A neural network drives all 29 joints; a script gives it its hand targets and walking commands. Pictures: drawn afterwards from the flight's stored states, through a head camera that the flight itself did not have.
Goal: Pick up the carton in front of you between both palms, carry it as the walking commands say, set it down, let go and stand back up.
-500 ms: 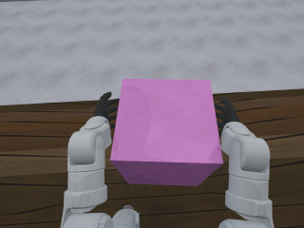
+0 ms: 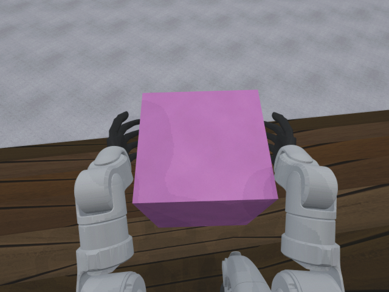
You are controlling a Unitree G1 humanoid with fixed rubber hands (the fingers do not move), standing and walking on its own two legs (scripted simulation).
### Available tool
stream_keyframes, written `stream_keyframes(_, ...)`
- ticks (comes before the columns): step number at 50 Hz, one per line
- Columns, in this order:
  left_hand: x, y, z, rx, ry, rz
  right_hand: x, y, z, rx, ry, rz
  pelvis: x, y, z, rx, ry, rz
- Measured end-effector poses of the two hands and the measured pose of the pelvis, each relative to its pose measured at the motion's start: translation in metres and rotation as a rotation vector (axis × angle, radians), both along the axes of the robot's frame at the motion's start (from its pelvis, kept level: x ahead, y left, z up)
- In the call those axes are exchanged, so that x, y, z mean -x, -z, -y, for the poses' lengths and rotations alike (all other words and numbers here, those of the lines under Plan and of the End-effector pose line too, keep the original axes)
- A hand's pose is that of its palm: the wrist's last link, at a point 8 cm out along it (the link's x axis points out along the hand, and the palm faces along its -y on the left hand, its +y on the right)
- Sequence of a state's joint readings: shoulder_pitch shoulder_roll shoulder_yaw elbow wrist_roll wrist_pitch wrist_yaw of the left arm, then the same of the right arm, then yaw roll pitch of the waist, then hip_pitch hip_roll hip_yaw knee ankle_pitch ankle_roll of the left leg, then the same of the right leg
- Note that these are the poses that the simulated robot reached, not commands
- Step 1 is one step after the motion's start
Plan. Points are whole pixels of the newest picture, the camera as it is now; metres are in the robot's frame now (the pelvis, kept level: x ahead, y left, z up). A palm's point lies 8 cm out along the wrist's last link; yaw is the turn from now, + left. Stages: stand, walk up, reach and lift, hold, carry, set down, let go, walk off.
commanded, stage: carry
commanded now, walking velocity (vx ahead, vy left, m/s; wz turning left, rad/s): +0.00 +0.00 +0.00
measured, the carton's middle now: (201, 167) +0.35 -0.01 +0.04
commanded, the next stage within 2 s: none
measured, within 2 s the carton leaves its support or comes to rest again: neither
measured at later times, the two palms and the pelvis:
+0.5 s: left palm (165, 128) +0.62 +0.09 -0.15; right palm (251, 126) +0.63 -0.21 -0.16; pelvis +0.31 -0.07 -0.20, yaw +0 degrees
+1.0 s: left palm (180, 94) +0.98 +0.04 -0.32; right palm (242, 94) +0.96 -0.26 -0.31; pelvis +0.66 -0.08 -0.38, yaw -2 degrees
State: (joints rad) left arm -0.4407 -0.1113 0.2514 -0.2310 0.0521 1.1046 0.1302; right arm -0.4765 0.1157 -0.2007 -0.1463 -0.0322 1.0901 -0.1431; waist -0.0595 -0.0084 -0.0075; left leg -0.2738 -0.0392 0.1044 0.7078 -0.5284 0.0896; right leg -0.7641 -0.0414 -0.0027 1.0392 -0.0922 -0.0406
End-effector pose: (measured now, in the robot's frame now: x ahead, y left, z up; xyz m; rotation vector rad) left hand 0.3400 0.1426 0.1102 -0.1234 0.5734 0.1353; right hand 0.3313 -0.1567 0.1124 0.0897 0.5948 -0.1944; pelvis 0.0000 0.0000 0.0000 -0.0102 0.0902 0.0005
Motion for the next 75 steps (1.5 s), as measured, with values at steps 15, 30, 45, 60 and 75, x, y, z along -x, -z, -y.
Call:
stream_keyframes(15, -0.177, 0.160, 0.016, -0.086, -0.101, -0.046, -0.217, 0.169, 0.016, 0.003, -0.153, -0.039, -0.209, 0.177, 0.057, -0.034, -0.011, 0.075)
stream_keyframes(30, -0.348, 0.275, 0.063, -0.024, -0.052, -0.098, -0.359, 0.292, 0.063, -0.066, -0.018, -0.094, -0.378, 0.227, 0.072, -0.033, 0.035, 0.033)
stream_keyframes(45, -0.576, 0.396, 0.116, -0.066, 0.130, -0.104, -0.546, 0.401, 0.113, -0.035, 0.101, -0.090, -0.595, 0.365, 0.064, -0.029, 0.059, 0.094)
stream_keyframes(60, -0.797, 0.495, 0.098, -0.029, -0.052, 0.014, -0.818, 0.491, 0.098, 0.039, -0.095, 0.035, -0.826, 0.485, 0.119, 0.008, 0.016, 0.071)
stream_keyframes(75, -0.989, 0.608, 0.076, -0.032, -0.051, -0.036, -0.999, 0.621, 0.077, -0.023, -0.053, -0.014, -1.022, 0.574, 0.092, 0.044, 0.020, 0.050)
